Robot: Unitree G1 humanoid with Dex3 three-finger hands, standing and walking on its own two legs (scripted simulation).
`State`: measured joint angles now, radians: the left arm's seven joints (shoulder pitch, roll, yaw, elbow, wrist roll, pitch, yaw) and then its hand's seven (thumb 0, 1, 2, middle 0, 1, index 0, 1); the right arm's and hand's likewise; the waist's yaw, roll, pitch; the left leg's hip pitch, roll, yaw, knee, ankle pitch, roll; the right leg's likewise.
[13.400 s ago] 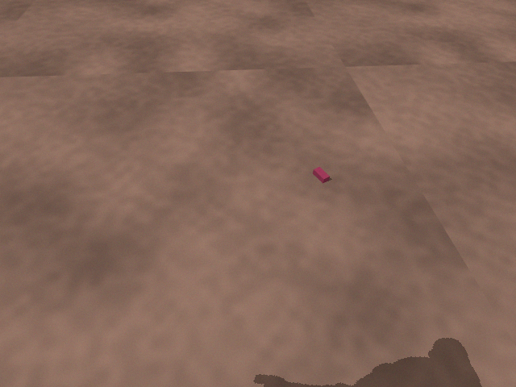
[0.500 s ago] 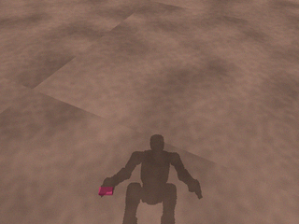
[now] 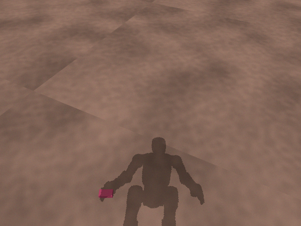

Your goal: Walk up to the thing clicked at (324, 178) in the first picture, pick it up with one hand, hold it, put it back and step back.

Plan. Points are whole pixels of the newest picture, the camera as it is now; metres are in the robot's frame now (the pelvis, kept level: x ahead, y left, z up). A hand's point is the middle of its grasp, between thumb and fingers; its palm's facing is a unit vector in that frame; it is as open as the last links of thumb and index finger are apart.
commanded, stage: stand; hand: left
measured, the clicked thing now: (106, 193) +0.46 +0.26 -0.77
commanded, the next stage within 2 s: walk up in 0.18 s
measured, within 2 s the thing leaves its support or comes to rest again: neither
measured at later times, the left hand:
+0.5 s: hand out of the picture +0.07 +0.29 -0.18, palm faces -0.03 -0.92 -0.38, open 7.4 cm
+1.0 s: hand out of the picture -0.04 +0.29 -0.18, palm faces -0.09 -0.91 -0.40, open 7.3 cm
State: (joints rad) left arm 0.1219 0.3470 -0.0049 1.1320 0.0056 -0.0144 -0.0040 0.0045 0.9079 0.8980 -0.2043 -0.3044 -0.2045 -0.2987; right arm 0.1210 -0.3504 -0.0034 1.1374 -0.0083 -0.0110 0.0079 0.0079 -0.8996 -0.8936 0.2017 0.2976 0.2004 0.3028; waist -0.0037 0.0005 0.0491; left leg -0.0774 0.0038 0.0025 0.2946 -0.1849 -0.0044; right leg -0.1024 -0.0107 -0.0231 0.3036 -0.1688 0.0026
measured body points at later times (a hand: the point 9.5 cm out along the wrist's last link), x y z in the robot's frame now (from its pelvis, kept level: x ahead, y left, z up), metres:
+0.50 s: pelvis -0.06 +0.03 -0.02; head +0.01 +0.04 +0.42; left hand +0.07 +0.34 -0.15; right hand +0.03 -0.31 -0.14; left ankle -0.09 +0.14 -0.72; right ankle +0.00 -0.12 -0.75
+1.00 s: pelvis -0.17 +0.03 -0.03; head -0.09 +0.02 +0.41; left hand -0.04 +0.34 -0.15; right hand -0.08 -0.30 -0.15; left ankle -0.11 +0.16 -0.75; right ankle -0.19 -0.09 -0.75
